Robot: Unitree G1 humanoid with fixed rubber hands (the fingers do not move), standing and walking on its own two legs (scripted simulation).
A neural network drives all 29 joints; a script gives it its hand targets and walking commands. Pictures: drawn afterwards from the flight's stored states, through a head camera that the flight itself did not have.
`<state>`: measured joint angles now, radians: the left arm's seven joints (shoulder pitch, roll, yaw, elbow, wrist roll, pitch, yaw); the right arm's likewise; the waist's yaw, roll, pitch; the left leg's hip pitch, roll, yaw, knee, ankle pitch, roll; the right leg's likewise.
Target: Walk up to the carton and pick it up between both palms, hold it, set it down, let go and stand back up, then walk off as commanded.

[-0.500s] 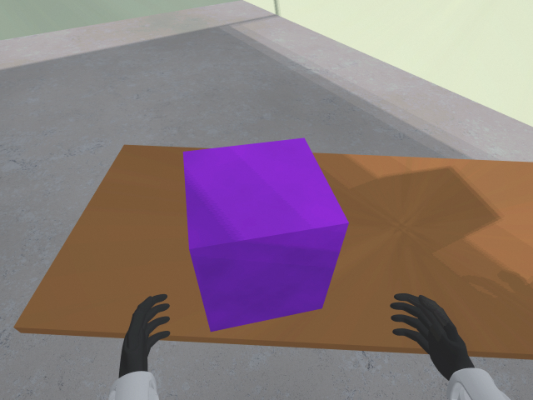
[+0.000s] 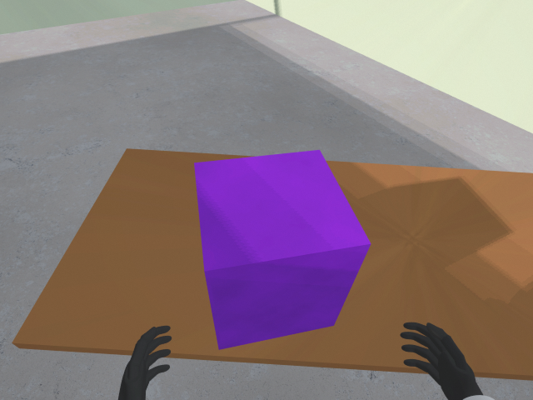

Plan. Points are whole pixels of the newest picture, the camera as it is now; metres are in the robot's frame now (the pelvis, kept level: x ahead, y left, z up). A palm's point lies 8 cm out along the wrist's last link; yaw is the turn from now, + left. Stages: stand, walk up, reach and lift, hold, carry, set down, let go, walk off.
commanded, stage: set down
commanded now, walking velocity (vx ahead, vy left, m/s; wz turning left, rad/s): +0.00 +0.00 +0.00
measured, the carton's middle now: (269, 250) +0.35 +0.02 +0.02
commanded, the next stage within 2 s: let go in 1.36 s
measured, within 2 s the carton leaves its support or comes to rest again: neither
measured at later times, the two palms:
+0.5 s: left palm (135, 390) +0.15 +0.20 -0.03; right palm (448, 393) +0.16 -0.24 -0.03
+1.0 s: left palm (130, 387) +0.15 +0.20 -0.03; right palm (444, 393) +0.16 -0.23 -0.03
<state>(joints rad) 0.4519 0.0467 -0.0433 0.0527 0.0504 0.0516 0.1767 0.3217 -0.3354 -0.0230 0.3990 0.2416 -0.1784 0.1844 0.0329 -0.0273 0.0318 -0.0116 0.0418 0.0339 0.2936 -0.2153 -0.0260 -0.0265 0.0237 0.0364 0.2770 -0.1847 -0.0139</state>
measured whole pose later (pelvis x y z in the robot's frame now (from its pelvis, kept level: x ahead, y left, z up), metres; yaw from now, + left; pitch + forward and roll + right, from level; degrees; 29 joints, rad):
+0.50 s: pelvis -0.02 +0.00 +0.00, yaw -1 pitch -5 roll +0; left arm 0.30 0.07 -0.02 0.22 0.04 0.09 0.11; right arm 0.25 -0.29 -0.03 0.47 0.14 -0.15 0.12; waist 0.04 -0.01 0.04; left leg -0.01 0.04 0.05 0.29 -0.19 -0.02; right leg -0.04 0.02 0.05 0.30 -0.17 0.00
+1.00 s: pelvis -0.04 +0.01 +0.00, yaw -1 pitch -7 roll +0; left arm 0.17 0.10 0.00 0.31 0.05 0.14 0.00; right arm 0.13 -0.27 -0.06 0.50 0.03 -0.06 0.08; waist 0.03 0.00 0.07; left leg -0.03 0.02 0.06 0.34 -0.18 0.00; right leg -0.06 0.00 0.06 0.35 -0.17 0.00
